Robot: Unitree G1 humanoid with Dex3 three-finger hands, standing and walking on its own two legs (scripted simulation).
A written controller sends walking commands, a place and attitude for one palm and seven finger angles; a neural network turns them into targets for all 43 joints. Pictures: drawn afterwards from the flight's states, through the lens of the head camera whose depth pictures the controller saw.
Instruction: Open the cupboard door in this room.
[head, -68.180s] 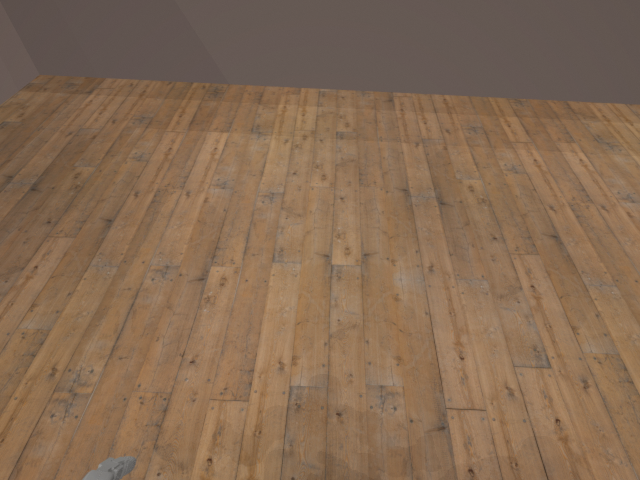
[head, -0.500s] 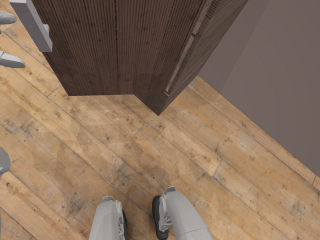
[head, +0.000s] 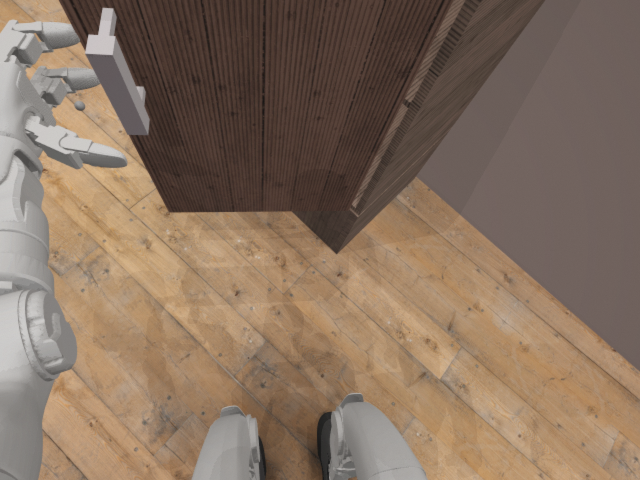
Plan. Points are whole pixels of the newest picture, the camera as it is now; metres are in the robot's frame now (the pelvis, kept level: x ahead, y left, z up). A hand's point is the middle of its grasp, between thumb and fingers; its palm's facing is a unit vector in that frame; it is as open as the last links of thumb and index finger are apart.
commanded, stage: slide the fingers in behind the handle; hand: left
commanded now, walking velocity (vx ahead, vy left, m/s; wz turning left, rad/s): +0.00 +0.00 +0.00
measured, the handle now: (124, 76) +0.57 +0.19 +0.05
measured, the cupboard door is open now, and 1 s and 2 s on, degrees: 48 47 48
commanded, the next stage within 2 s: move the hooked fingers beside the handle in 0.86 s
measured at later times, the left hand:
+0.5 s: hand (90, 108) +0.52 +0.22 +0.05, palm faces +0.06 -1.00 -0.02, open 15.0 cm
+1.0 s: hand (91, 109) +0.52 +0.22 +0.05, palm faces +0.05 -1.00 -0.02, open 15.1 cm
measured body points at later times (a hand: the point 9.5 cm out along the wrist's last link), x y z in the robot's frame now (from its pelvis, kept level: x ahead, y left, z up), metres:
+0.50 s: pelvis +0.00 -0.01 +0.00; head +0.17 +0.03 +0.41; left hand +0.52 +0.27 +0.06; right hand +0.00 -0.28 -0.11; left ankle -0.01 +0.07 -0.65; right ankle +0.01 -0.13 -0.65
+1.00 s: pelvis +0.00 -0.01 +0.00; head +0.17 +0.04 +0.41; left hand +0.52 +0.27 +0.06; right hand +0.01 -0.27 -0.11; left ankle -0.01 +0.07 -0.65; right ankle +0.01 -0.13 -0.65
